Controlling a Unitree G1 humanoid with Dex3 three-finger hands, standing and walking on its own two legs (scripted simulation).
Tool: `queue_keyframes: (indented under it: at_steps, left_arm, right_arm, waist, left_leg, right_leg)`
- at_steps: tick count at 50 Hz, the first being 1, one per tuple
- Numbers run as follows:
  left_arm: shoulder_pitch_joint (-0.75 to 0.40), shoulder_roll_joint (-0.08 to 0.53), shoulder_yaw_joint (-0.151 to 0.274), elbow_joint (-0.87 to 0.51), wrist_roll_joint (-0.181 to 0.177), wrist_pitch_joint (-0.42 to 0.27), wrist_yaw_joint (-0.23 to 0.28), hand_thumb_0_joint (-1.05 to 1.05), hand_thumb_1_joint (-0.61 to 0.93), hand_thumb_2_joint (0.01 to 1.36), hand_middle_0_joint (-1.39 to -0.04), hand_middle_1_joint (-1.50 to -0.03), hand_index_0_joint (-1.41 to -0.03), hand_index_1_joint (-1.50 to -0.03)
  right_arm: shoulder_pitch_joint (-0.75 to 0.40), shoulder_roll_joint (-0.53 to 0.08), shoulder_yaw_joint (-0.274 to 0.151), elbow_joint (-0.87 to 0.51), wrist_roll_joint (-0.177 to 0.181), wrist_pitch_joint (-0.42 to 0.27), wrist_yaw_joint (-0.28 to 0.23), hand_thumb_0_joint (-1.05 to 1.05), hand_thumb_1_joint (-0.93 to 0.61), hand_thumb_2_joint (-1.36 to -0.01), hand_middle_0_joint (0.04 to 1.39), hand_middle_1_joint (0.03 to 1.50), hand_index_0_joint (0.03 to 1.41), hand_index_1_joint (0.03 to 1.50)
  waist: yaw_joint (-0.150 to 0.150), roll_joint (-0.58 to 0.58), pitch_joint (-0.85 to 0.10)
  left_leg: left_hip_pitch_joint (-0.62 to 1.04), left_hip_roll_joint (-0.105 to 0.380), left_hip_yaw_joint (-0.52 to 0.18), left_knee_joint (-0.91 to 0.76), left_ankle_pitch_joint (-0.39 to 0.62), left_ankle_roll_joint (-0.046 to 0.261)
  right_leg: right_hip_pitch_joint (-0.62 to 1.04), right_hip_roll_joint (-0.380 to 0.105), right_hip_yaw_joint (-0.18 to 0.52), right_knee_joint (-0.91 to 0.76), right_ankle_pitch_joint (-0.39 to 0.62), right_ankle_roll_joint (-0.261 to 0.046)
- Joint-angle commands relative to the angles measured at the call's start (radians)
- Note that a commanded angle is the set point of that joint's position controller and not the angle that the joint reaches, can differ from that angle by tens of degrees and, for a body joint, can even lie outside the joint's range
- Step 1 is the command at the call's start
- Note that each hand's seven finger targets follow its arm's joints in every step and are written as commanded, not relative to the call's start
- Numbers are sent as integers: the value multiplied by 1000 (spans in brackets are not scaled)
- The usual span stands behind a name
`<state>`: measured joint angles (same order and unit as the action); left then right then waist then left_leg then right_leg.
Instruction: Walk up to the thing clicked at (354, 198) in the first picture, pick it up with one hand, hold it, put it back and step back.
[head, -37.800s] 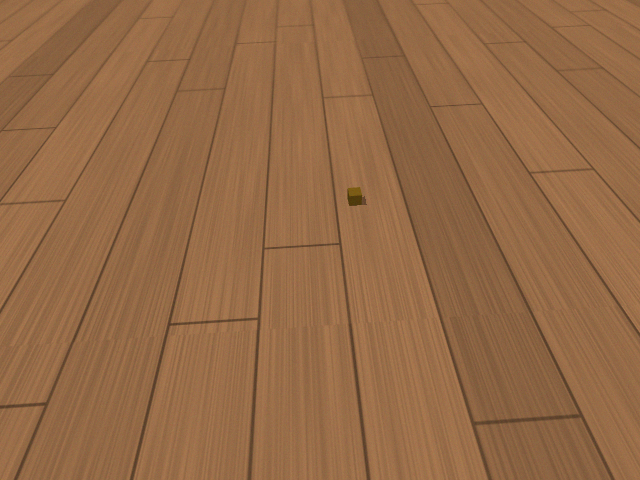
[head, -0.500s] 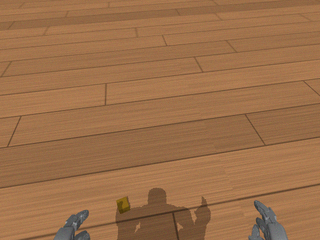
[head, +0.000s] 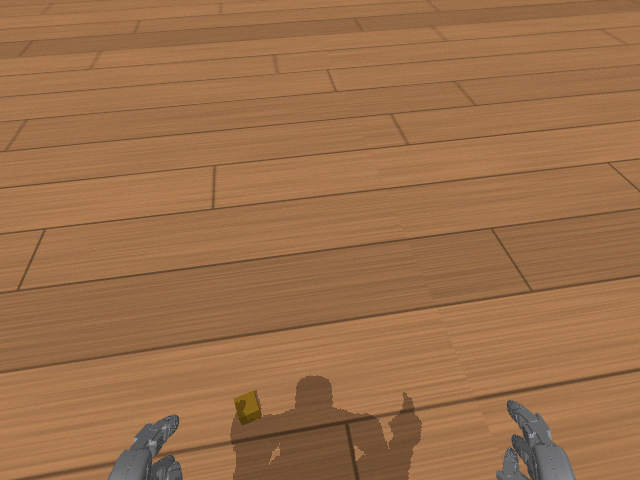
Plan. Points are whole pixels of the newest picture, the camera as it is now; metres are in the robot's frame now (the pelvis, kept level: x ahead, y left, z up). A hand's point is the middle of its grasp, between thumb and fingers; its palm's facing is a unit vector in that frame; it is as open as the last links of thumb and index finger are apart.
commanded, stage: stand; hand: left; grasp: from above
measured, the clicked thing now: (247, 408) +0.49 +0.24 -0.68
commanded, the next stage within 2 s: none
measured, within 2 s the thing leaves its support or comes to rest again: neither
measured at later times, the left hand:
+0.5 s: hand out of the picture +0.04 +0.25 -0.11, palm faces +0.05 -0.95 -0.32, open 7.4 cm
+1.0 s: hand out of the picture +0.04 +0.25 -0.10, palm faces +0.04 -0.94 -0.34, open 7.4 cm
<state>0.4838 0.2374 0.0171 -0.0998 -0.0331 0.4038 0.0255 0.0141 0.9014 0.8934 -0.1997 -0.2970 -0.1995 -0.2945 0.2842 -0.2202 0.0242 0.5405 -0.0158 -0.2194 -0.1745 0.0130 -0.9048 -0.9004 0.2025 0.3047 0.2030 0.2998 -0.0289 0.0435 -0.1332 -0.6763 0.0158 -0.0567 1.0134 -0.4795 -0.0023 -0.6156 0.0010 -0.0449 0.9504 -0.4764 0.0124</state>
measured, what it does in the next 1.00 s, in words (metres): rises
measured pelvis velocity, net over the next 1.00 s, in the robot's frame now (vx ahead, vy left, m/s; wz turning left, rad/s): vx -0.01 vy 0.01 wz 0.01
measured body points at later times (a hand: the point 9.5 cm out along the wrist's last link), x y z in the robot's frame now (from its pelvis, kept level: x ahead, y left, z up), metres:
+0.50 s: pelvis +0.00 +0.01 +0.06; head +0.00 +0.01 +0.51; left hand +0.03 +0.29 -0.08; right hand +0.08 -0.26 -0.08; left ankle +0.02 +0.12 -0.68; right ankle +0.00 -0.13 -0.68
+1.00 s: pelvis -0.01 +0.01 +0.07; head -0.01 +0.00 +0.51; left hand +0.03 +0.30 -0.07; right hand +0.06 -0.28 -0.08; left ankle +0.02 +0.12 -0.68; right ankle +0.00 -0.13 -0.68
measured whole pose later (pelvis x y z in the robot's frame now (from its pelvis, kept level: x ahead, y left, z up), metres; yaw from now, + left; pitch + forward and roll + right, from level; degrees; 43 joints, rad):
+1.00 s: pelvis -0.01 +0.01 +0.07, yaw +0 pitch -5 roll +0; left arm 0.16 0.30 0.04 1.14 0.03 0.00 0.02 0.01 0.90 0.89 -0.20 -0.30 -0.20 -0.30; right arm 0.15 -0.31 -0.02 1.12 -0.02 0.01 -0.01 0.01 -0.91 -0.90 0.20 0.30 0.20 0.30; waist 0.02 0.02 0.06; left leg -0.12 -0.02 -0.03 0.37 -0.17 0.01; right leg -0.09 -0.04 -0.02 0.36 -0.19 0.03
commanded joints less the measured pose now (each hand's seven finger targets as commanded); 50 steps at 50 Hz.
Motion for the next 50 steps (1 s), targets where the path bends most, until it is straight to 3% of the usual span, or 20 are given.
queue_keyframes:
  at_steps: [1,3,4,6,11,12,16,21,24,32,39,42,44,47,50]
  left_arm:
    - [-195,210,84,330,104,-315,28,0,900,900,-200,-300,-200,-301]
    - [-231,218,72,417,106,-354,18,0,900,900,-200,-300,-200,-301]
    - [-256,209,73,460,97,-356,12,0,900,900,-200,-300,-200,-301]
    - [-267,199,74,552,82,-364,13,0,900,900,-200,-300,-200,-301]
    - [-292,181,69,753,78,-396,16,0,900,900,-200,-300,-200,-301]
    - [-294,182,69,789,79,-401,16,0,900,900,-200,-300,-200,-301]
    - [-295,200,68,906,73,-414,17,0,900,900,-200,-300,-200,-301]
    - [-316,211,63,1009,67,-415,19,0,900,900,-200,-300,-200,-301]
    - [-295,216,58,1067,65,-415,20,0,900,900,-200,-300,-200,-301]
    - [-320,233,51,1142,66,-420,21,0,900,900,-200,-300,-200,-301]
    - [-335,245,52,1178,64,-417,17,0,900,900,-200,-300,-200,-301]
    - [-342,243,49,1187,65,-418,15,0,900,900,-200,-300,-200,-301]
    - [-345,247,50,1193,64,-416,12,0,900,900,-200,-300,-200,-301]
    - [-348,254,51,1199,62,-418,9,0,900,900,-200,-300,-200,-301]
    - [-348,255,50,1205,62,-419,7,0,900,900,-200,-300,-200,-301]
  right_arm:
    - [-122,-256,-112,65,-108,100,87,0,-900,-900,200,300,200,300]
    - [-104,-223,-104,112,-68,113,123,0,-900,-900,200,300,200,300]
    - [-107,-218,-100,131,-53,117,139,0,-900,-900,200,300,200,300]
    - [-132,-221,-110,158,-37,123,156,0,-900,-900,200,300,200,300]
    - [-162,-227,-109,245,-41,151,157,0,-900,-900,200,300,200,300]
    - [-158,-225,-106,260,-39,157,156,0,-900,-900,200,300,200,300]
    - [-149,-236,-106,324,-30,174,146,0,-900,-900,200,300,200,300]
    - [-144,-245,-102,395,-22,188,141,0,-900,-900,200,300,200,300]
    - [-152,-252,-101,429,-17,192,141,0,-900,-900,200,300,200,300]
    - [-162,-259,-97,484,-11,198,141,0,-900,-900,200,300,200,300]
    - [-176,-263,-90,509,-12,202,145,0,-900,-900,200,300,200,300]
    - [-184,-264,-89,515,-8,201,147,0,-900,-900,200,300,200,300]
    - [-182,-266,-86,520,-11,204,147,0,-900,-900,200,300,200,300]
    - [-193,-271,-86,520,-9,203,148,0,-900,-900,200,300,200,300]
    - [-188,-276,-84,527,-8,203,150,0,-900,-900,200,300,200,300]
  waist:
    - [35,-121,67]
    - [42,-79,3]
    - [50,-80,31]
    - [64,-52,12]
    - [68,9,63]
    - [65,5,79]
    - [53,-31,95]
    - [41,-18,135]
    - [50,-22,150]
    - [45,-46,164]
    - [46,-29,204]
    - [42,-46,194]
    - [45,-21,219]
    - [45,-31,196]
    - [44,-24,204]
  left_leg:
    - [165,1,-20,-241,278,70]
    - [249,-2,-17,-269,280,66]
    - [272,-7,-13,-297,247,65]
    - [312,11,-42,-337,307,65]
    - [356,54,-105,-470,309,72]
    - [340,56,-109,-496,272,70]
    - [428,47,-81,-533,347,52]
    - [467,57,-86,-622,309,44]
    - [492,62,-91,-660,292,41]
    - [524,65,-79,-696,343,38]
    - [497,69,-88,-744,245,30]
    - [512,72,-86,-740,275,30]
    - [470,76,-97,-764,178,30]
    - [490,79,-93,-756,215,34]
    - [477,76,-92,-757,189,31]
  right_leg:
    - [163,-76,169,-286,111,-102]
    - [249,-104,167,-264,207,-88]
    - [226,-100,153,-285,181,-75]
    - [254,-85,119,-290,209,-54]
    - [322,-67,78,-341,238,-25]
    - [348,-69,82,-371,229,-26]
    - [400,-90,97,-460,314,-31]
    - [444,-95,95,-534,301,-25]
    - [469,-97,91,-570,300,-20]
    - [508,-114,95,-633,333,-12]
    - [502,-111,93,-657,272,-12]
    - [498,-113,91,-666,268,-13]
    - [498,-107,90,-663,239,-12]
    - [502,-114,98,-668,256,-17]
    - [502,-112,99,-671,239,-15]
